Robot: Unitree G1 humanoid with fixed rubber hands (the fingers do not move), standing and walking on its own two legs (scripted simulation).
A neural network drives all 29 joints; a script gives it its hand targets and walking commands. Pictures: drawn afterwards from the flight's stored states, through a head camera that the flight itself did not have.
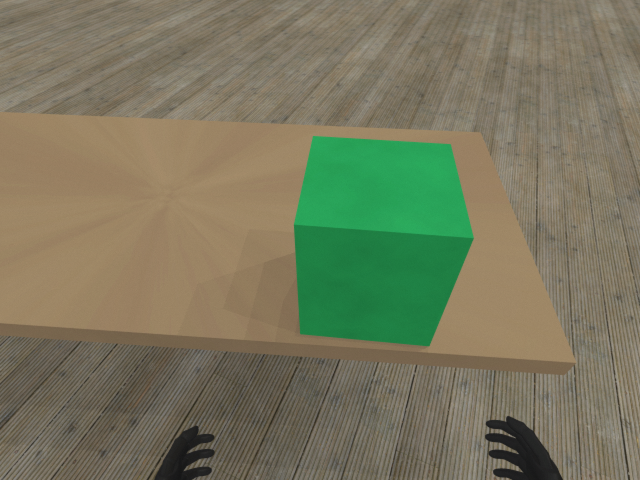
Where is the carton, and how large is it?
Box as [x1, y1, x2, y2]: [294, 136, 473, 345]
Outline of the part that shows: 313,136 294,222 300,333 429,345 473,238 450,144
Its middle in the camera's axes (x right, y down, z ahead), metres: +0.08 +0.01 +0.62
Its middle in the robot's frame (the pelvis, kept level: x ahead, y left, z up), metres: +0.46 -0.07 +0.03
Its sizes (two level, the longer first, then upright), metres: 0.210 0.200 0.250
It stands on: a table, 0.68 m high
